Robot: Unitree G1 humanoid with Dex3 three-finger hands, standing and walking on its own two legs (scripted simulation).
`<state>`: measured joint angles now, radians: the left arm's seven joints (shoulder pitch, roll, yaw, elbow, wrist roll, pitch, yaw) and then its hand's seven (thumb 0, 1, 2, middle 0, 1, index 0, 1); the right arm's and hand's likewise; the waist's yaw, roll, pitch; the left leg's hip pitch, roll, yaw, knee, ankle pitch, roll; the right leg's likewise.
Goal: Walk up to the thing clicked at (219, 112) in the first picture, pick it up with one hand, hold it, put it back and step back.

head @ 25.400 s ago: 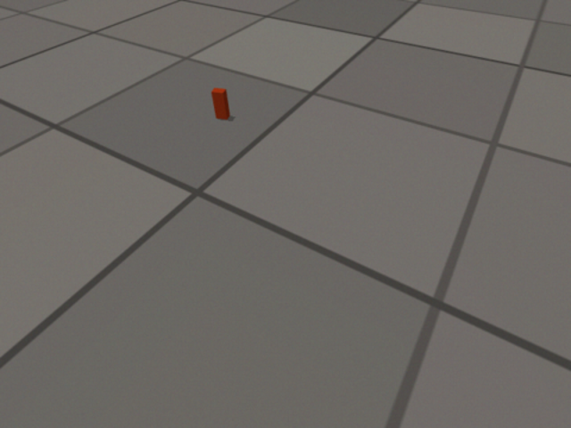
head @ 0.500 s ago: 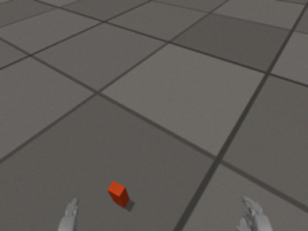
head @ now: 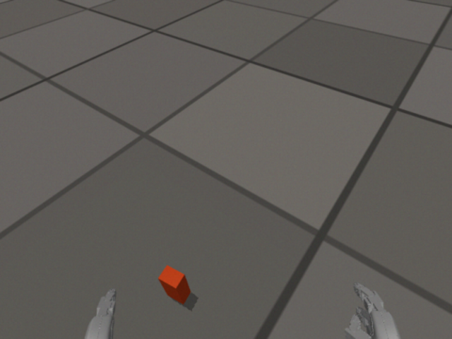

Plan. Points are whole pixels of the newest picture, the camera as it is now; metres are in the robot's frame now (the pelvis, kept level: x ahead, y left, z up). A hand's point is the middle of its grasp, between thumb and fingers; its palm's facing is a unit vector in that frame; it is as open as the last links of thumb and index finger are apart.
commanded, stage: home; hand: left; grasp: from the side
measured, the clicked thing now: (175, 285) +0.46 +0.24 -0.63
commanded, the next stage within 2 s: stand in 0.48 s
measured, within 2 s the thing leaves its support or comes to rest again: neither
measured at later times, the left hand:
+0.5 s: hand (134, 338) +0.17 +0.19 -0.06, palm faces +0.11 -0.95 -0.29, open 17.3 cm
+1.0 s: hand out of the picture +0.16 +0.20 -0.09, palm faces -0.01 -0.94 -0.33, open 9.8 cm
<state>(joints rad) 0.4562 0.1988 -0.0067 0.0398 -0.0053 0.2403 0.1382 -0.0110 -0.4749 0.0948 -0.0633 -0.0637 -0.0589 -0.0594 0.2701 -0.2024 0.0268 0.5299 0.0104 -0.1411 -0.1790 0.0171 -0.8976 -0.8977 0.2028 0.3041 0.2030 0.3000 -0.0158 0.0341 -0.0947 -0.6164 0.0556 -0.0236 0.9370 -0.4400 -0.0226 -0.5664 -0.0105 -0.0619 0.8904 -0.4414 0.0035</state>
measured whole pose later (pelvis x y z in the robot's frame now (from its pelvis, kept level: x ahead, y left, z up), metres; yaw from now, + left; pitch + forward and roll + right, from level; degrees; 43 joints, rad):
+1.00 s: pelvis +0.00 +0.00 +0.01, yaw +0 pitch +3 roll -1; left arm 0.30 0.27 -0.02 0.38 0.06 0.08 0.05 0.00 0.47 0.80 -0.20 -0.29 -0.20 -0.28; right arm 0.19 -0.24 0.02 0.70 -0.07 -0.06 -0.07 0.01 -0.90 -0.90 0.20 0.30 0.20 0.30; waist 0.01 0.00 -0.02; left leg -0.51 0.03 -0.01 0.87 -0.42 -0.01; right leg -0.48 -0.03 -0.05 0.86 -0.43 0.00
